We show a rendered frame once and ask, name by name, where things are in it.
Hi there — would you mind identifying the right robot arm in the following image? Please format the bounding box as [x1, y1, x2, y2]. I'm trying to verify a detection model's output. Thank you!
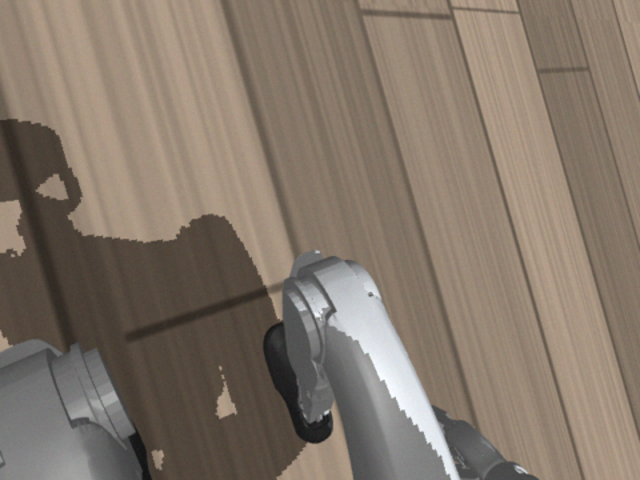
[484, 461, 539, 480]

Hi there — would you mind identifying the right robot foot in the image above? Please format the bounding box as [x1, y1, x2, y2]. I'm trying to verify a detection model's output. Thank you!
[263, 322, 333, 444]

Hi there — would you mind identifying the right robot hand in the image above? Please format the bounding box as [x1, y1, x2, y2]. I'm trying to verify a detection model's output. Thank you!
[431, 405, 506, 480]

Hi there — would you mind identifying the left robot foot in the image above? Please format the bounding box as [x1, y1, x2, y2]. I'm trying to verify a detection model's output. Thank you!
[128, 421, 152, 480]

